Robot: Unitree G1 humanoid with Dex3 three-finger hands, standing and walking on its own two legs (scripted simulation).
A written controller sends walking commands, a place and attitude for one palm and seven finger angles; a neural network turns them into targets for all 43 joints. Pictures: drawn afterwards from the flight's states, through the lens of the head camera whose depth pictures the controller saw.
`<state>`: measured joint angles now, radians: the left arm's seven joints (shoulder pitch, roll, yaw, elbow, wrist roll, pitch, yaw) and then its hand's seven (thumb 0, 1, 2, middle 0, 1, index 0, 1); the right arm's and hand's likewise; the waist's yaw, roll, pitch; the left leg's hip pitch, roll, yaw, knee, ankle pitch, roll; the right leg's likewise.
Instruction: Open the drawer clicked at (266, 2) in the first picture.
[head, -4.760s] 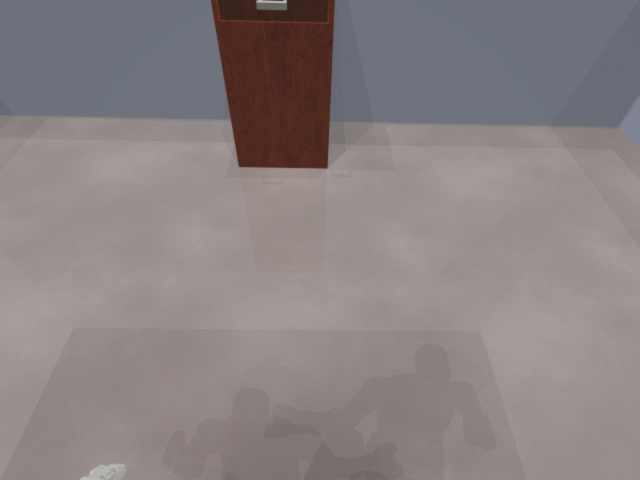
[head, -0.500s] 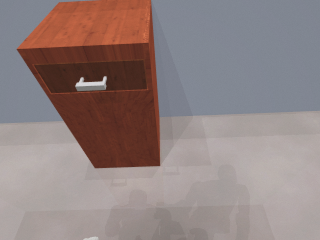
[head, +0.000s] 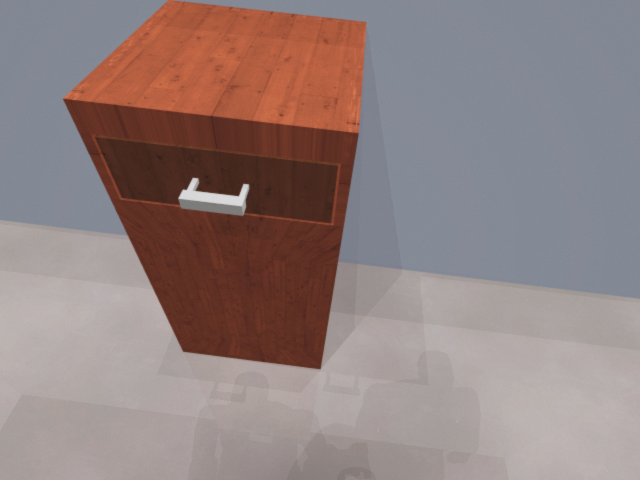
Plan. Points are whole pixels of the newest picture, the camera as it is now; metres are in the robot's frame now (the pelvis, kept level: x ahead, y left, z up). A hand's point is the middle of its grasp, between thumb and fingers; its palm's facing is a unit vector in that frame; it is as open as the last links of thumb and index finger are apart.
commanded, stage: come to a stop and stand still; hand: left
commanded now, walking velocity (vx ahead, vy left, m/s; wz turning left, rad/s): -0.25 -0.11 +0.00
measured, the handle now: (216, 194) +0.54 +0.25 +0.00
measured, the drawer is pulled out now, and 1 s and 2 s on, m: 0.00 0.00 0.00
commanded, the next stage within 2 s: look again from close up in 1.28 s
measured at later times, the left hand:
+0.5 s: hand out of the picture +0.03 +0.13 -0.15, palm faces +0.00 -0.97 -0.26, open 7.4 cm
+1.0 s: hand out of the picture -0.03 +0.15 -0.17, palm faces +0.04 -0.98 -0.17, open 7.4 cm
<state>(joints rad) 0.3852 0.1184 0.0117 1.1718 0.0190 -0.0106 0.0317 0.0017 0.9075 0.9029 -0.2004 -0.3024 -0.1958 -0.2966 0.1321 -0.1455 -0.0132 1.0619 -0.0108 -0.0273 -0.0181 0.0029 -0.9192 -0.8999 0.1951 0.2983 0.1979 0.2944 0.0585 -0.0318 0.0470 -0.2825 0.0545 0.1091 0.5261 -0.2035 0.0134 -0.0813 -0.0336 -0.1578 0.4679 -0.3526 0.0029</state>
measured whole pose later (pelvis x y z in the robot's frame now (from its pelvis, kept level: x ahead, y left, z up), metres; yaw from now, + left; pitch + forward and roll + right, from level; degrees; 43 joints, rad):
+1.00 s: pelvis -0.03 -0.02 +0.01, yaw +0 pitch -1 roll +0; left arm 0.26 0.16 0.01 1.14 0.02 0.02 0.03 0.00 0.91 0.90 -0.20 -0.30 -0.19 -0.30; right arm 0.20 -0.16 -0.01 1.10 -0.01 0.00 -0.04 0.01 -0.95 -0.90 0.20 0.30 0.20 0.30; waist 0.02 -0.02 0.03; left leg -0.15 0.02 0.08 0.43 -0.27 0.00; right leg -0.16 -0.06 -0.06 0.43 -0.25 0.03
